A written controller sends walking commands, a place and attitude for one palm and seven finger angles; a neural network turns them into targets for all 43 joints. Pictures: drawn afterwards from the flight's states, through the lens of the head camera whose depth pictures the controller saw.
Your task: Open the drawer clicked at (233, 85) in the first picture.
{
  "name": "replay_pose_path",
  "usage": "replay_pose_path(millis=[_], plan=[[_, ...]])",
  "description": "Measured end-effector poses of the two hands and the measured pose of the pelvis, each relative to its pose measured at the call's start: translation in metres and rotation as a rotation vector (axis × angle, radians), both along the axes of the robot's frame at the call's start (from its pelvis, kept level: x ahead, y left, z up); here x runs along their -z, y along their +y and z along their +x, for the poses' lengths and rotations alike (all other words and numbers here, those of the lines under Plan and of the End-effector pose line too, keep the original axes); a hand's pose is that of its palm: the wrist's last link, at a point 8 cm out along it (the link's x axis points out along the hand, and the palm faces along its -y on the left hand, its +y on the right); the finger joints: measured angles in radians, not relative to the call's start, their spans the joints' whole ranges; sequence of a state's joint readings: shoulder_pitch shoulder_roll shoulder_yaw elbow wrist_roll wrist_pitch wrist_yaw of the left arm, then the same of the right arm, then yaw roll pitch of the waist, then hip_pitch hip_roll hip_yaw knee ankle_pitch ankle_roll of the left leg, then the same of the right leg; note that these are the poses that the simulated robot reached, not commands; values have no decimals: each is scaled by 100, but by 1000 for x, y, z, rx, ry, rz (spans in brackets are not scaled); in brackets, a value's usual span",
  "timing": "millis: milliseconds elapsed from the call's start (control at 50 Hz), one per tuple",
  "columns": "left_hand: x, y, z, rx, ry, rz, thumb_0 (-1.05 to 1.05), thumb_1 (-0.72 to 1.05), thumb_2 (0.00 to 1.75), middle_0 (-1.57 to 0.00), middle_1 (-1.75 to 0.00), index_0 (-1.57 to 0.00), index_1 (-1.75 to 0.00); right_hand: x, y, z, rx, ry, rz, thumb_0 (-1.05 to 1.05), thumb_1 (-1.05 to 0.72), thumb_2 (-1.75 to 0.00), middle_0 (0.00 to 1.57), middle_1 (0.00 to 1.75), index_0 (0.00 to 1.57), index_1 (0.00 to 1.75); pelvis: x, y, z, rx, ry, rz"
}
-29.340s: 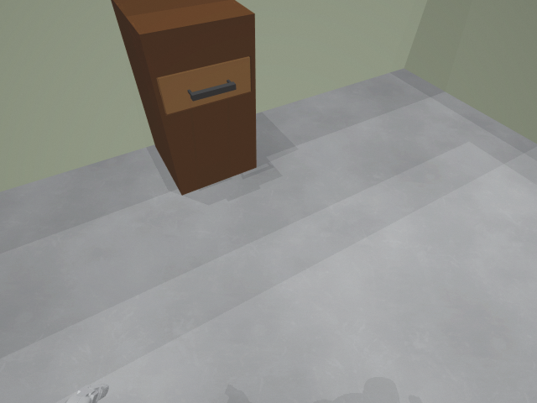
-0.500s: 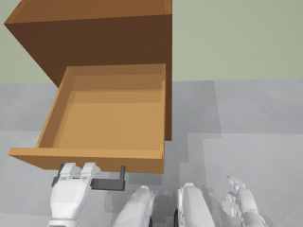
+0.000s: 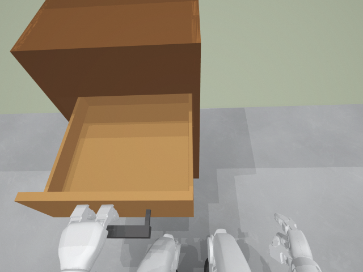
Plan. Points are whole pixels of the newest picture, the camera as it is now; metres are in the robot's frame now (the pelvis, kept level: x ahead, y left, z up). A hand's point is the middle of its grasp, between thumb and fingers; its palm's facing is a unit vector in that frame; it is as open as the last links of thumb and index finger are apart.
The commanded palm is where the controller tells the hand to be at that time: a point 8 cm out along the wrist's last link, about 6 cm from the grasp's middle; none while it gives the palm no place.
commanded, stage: lift the hand off the handle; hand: left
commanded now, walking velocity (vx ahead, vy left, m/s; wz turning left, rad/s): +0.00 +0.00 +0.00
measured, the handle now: (110, 222) +0.24 +0.19 -0.08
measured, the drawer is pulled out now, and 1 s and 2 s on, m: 0.30 0.30 0.30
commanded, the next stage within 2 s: draw the hand back to the body in 1.76 s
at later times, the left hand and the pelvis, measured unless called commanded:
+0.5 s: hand (89, 242) +0.19 +0.21 -0.03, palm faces -0.15 -0.11 -0.98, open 13.0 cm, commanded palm +0.19 +0.21 +0.04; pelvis +0.02 +0.00 +0.02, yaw +0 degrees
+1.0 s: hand (83, 226) +0.21 +0.20 +0.03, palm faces -0.02 -0.12 -0.99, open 13.7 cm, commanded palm +0.18 +0.21 +0.08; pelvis +0.03 +0.00 +0.05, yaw -1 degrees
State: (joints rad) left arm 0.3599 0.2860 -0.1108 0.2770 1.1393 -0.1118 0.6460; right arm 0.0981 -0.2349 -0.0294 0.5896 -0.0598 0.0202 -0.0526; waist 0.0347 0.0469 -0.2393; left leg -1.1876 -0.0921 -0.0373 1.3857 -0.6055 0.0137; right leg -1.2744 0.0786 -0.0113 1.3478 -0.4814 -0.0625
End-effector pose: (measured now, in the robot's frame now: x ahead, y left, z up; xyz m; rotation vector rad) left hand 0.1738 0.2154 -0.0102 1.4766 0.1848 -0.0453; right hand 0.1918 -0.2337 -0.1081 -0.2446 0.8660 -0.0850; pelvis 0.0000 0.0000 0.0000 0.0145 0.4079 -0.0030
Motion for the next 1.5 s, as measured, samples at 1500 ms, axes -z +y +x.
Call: replay_pose_path(millis=[1500], plan=[[-130,-2,17,-44,-129,-35,0,-49,30,-32,-120,-32,-120,-97,21,46,-47,-95,104,2,-91,-89,20,30,20,30,-74,7,43,28,-162,-1]])
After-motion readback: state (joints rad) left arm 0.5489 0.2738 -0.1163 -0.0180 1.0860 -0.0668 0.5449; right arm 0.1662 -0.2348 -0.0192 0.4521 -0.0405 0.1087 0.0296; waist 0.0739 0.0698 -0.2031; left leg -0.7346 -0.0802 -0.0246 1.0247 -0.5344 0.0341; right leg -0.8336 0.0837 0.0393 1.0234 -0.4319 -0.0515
